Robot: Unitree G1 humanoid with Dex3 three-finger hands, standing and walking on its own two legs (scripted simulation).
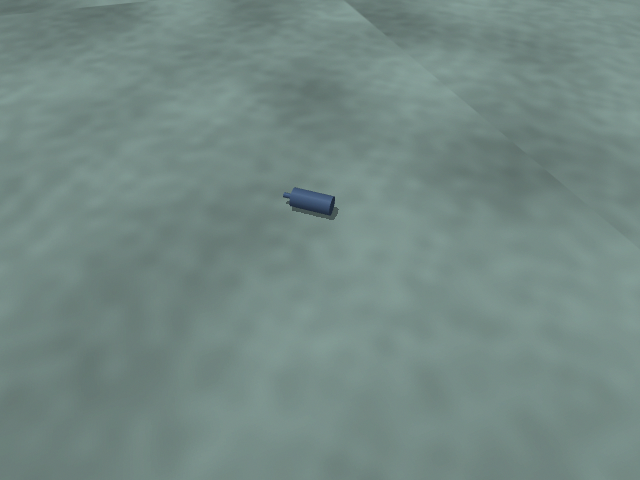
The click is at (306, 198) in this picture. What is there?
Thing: lying bottle
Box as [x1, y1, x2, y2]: [283, 187, 334, 215]
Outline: 283,194 283,196 288,197 290,199 289,202 292,206 329,215 331,213 334,203 334,196 295,187 293,188 290,194 285,192
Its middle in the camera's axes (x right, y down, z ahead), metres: -0.05 -0.19 +1.81
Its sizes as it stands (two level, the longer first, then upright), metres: 0.232 0.089 0.089
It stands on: the floor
